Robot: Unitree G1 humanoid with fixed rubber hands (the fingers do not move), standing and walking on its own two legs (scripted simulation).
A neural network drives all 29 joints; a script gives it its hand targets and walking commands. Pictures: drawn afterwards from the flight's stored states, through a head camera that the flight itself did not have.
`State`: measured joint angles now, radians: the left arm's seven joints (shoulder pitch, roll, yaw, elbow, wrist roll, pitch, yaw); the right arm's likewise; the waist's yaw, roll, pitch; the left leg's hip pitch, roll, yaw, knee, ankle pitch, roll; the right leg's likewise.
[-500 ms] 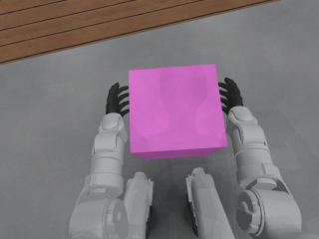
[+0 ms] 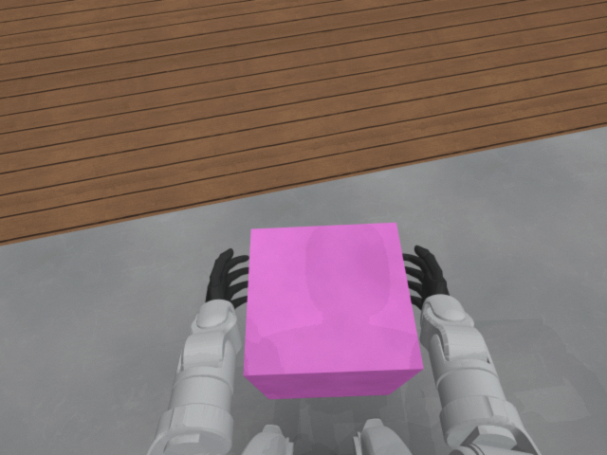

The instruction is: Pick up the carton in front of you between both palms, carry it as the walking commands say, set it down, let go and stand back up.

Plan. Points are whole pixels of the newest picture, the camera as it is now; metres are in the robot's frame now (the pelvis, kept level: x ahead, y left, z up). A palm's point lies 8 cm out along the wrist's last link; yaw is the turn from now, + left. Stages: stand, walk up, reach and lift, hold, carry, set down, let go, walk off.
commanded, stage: reach and lift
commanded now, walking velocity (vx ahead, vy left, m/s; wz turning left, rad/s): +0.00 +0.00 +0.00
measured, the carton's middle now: (326, 319) +0.34 -0.01 -0.11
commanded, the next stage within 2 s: hold in 1.38 s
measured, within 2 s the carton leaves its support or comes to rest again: neither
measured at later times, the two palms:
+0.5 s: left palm (182, 282) +0.31 +0.15 +0.10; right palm (458, 280) +0.31 -0.15 +0.10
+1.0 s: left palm (183, 275) +0.31 +0.15 +0.11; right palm (463, 272) +0.31 -0.15 +0.11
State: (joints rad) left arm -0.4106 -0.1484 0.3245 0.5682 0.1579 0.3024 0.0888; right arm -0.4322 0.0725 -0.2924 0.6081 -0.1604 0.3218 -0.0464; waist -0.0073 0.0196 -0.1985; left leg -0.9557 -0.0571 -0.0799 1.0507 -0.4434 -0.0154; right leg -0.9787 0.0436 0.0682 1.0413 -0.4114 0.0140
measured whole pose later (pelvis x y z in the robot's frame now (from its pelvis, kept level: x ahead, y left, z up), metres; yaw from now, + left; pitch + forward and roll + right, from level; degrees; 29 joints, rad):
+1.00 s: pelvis +0.01 +0.00 +0.08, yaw +0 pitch -4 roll +0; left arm -0.33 -0.17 0.31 0.37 0.30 0.62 -0.01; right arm -0.32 0.17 -0.29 0.36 -0.30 0.64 -0.01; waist 0.00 0.01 0.01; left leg -0.15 -0.03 -0.09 0.45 -0.23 -0.01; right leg -0.17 0.03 0.08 0.45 -0.20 0.00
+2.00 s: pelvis +0.01 +0.00 +0.08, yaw +0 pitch -8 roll +0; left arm -0.31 -0.16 0.26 0.27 0.29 0.74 -0.01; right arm -0.30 0.16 -0.24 0.26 -0.28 0.76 -0.01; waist 0.00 0.01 0.03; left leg -0.07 -0.02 -0.09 0.41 -0.21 -0.01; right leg -0.09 0.03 0.08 0.40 -0.18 0.00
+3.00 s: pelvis +0.29 +0.02 +0.08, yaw +4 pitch +5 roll +0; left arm -0.17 -0.14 0.11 -0.33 0.10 1.24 0.10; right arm -0.16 0.13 -0.12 -0.34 -0.10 1.25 -0.10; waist 0.03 -0.02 -0.12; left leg -0.58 0.09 0.14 0.66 -0.22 -0.01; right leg -0.07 -0.05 -0.20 0.29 -0.31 0.00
